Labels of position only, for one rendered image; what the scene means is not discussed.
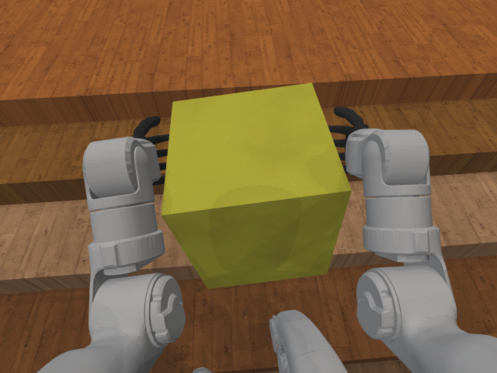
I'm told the right robot upper arm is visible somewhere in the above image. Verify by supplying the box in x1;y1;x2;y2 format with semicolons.
356;265;497;373

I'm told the left robot upper arm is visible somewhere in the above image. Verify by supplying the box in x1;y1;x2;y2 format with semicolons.
37;273;186;373

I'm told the carton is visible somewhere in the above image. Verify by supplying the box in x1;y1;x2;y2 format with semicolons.
162;83;352;289

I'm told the right robot forearm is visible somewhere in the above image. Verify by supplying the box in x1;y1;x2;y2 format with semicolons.
345;128;457;314

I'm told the right robot hand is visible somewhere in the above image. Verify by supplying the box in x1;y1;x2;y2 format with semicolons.
328;107;369;174

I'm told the left robot forearm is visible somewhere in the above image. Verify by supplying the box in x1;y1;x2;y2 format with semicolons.
82;136;165;336

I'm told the right robot thigh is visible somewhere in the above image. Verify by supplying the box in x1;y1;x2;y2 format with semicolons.
269;310;348;373

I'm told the left robot hand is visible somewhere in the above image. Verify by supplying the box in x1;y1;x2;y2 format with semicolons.
131;116;169;186

